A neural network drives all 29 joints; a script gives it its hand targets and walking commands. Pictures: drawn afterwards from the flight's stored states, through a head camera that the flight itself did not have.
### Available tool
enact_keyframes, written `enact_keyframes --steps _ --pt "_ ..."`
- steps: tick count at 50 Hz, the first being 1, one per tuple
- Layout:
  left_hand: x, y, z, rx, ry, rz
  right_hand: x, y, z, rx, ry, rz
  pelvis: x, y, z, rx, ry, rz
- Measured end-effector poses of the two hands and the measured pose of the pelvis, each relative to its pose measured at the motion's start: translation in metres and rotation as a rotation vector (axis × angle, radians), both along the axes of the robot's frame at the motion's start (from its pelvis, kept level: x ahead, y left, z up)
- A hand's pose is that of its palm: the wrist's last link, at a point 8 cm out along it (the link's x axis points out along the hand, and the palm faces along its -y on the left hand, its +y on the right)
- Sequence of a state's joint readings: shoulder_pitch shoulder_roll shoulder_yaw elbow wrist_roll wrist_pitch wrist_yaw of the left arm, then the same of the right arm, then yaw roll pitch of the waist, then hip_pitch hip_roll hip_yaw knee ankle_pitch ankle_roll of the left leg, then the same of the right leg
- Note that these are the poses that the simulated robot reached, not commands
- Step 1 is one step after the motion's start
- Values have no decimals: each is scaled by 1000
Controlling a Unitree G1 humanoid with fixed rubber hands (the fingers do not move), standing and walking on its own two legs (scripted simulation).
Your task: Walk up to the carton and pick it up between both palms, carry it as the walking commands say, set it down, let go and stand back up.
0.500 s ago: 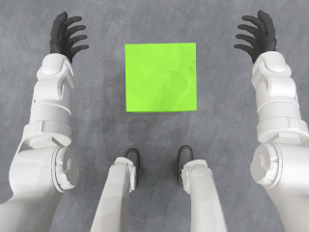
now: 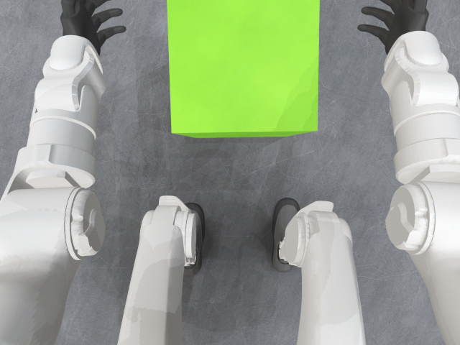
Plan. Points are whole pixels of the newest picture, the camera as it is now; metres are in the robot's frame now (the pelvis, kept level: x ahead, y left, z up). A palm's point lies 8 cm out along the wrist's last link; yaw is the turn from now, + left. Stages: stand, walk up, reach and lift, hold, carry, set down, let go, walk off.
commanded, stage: reach and lift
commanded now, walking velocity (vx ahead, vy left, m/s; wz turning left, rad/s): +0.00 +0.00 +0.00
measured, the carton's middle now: (241, 81) +0.53 +0.00 -0.35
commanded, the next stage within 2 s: none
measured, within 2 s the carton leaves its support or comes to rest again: neither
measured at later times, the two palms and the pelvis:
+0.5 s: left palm (132, 72) +0.53 +0.21 -0.27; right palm (350, 69) +0.54 -0.20 -0.27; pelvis -0.01 +0.00 -0.10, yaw +0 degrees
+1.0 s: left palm (136, 74) +0.53 +0.20 -0.28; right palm (345, 70) +0.54 -0.20 -0.28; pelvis -0.02 +0.00 -0.12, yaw +0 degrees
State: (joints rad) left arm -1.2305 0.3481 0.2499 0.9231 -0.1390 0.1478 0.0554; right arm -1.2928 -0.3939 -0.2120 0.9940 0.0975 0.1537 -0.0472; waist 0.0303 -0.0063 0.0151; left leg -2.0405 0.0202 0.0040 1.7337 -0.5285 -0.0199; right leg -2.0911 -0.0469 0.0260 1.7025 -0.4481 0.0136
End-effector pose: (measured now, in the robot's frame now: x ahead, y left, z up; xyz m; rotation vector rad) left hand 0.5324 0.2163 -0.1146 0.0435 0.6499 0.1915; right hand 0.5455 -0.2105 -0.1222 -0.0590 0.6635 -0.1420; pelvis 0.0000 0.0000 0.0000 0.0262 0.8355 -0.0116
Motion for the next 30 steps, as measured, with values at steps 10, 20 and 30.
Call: enact_keyframes --steps 10,20,30 --pt "0 -5 -59 -7 15 5 -1 8 -56 4 15 -12 -6 0 -44 -3 -27 7" --pt "-5 -8 -123 -12 45 3 -7 10 -118 3 44 -23 -10 3 -84 -8 -70 13" --pt "-6 -11 -174 -20 60 4 -7 11 -167 0 53 -32 -13 4 -115 -13 -126 18"
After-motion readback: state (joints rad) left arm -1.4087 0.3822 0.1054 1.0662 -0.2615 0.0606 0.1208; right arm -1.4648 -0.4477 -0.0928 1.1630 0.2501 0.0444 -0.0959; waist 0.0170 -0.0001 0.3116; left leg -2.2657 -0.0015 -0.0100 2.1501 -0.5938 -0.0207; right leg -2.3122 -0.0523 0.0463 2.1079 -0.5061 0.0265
